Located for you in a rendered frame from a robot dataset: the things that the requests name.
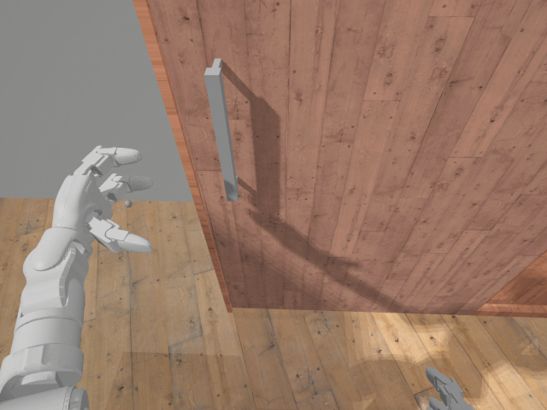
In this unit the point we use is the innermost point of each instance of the wardrobe door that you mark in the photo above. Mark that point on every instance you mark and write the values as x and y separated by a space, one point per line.
391 154
529 287

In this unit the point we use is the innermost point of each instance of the robot left hand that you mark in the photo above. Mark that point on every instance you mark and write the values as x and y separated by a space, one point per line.
79 197

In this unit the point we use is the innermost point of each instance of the robot right hand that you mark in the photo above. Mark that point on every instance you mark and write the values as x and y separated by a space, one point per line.
450 392

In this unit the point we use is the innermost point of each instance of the robot left upper arm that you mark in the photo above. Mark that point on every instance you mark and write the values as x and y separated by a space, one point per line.
64 398

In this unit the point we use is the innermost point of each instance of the left robot forearm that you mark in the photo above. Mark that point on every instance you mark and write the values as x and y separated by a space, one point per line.
45 353

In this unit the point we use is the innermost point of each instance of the handle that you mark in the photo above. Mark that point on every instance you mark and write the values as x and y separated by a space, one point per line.
217 103

